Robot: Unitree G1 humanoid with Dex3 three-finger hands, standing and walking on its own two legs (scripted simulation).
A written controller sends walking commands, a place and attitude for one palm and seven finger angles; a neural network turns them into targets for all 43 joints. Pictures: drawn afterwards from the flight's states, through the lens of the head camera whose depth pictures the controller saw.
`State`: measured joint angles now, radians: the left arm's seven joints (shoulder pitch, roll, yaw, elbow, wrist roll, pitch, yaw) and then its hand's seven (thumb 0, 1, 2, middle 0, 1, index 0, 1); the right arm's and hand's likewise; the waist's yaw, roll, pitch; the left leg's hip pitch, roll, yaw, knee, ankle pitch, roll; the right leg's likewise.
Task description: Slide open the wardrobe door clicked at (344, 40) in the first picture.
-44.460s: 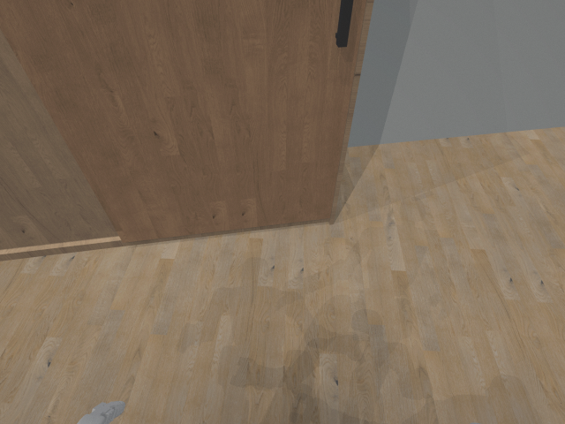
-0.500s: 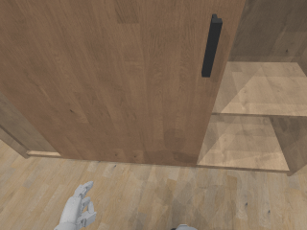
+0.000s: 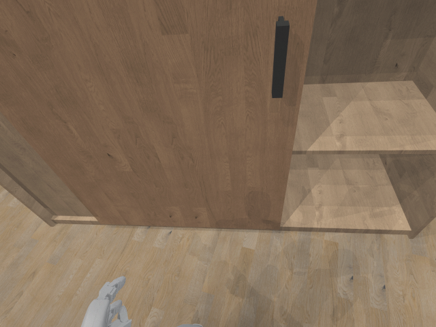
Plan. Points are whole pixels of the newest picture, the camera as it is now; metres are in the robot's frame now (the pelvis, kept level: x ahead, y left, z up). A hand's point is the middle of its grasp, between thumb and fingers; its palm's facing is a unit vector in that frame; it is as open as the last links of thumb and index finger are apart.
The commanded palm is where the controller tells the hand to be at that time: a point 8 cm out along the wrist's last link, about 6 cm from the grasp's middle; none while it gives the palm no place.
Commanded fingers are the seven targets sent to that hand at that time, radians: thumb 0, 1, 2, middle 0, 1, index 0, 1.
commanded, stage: stop stepping back and stand still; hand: right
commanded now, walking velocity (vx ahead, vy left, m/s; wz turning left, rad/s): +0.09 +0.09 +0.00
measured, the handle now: (278, 58) +0.64 -0.11 +0.17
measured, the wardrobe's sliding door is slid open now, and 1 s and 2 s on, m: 0.59 0.59 0.59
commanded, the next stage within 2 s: let the arm hang, fingers relaxed in 0.86 s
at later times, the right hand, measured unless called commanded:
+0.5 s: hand (431, 252) +0.20 -0.25 +0.14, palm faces +0.36 +0.84 -0.41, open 7.4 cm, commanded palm +0.15 -0.28 +0.18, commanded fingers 0.00 -0.90 -0.90 0.20 0.30 0.20 0.30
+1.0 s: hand (404, 238) +0.23 -0.24 +0.12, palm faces +0.29 +0.84 -0.46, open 7.4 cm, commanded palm none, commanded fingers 0.00 -0.90 -0.90 0.20 0.30 0.20 0.30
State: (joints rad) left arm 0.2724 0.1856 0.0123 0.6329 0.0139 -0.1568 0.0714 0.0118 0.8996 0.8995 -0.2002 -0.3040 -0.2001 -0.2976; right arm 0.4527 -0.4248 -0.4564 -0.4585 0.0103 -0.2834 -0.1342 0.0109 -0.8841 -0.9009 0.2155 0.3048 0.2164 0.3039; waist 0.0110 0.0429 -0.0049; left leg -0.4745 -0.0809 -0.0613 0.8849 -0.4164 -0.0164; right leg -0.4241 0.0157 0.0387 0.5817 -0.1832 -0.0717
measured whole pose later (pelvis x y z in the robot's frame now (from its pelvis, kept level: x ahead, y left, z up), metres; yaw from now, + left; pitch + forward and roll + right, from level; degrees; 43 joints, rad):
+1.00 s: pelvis +0.00 +0.01 +0.00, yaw +4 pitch +2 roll +1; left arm 0.22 0.24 -0.01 0.68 0.00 -0.14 0.04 0.01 0.90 0.90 -0.20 -0.30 -0.20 -0.30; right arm 0.46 -0.41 -0.33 -0.26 0.02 -0.20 -0.09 0.01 -0.89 -0.90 0.21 0.30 0.21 0.30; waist -0.01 -0.01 -0.05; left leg -0.11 -0.03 0.00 0.43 -0.35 0.01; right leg -0.39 0.00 -0.04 0.50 -0.15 -0.04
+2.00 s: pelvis -0.02 +0.02 +0.01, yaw +3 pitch -1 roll +1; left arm 0.19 0.24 0.01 1.14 0.03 0.01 0.01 0.00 0.90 0.90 -0.20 -0.30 -0.20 -0.30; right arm 0.24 -0.22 0.00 1.12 -0.02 -0.01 -0.01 0.00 -0.91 -0.90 0.20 0.30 0.20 0.30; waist 0.02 0.00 0.01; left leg -0.06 -0.02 0.01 0.39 -0.32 0.02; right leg -0.30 0.02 -0.03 0.39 -0.07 -0.04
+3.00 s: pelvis +0.01 +0.03 +0.01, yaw +4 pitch -1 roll +0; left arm 0.10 0.27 0.00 1.14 0.02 0.00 0.01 0.00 0.90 0.90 -0.20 -0.30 -0.20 -0.30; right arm 0.19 -0.27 -0.01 1.13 -0.01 -0.01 -0.01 0.00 -0.90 -0.90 0.20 0.30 0.21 0.30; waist 0.01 0.02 0.05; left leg 0.03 -0.02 -0.01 0.29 -0.31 0.02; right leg -0.24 0.02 -0.04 0.37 -0.11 -0.03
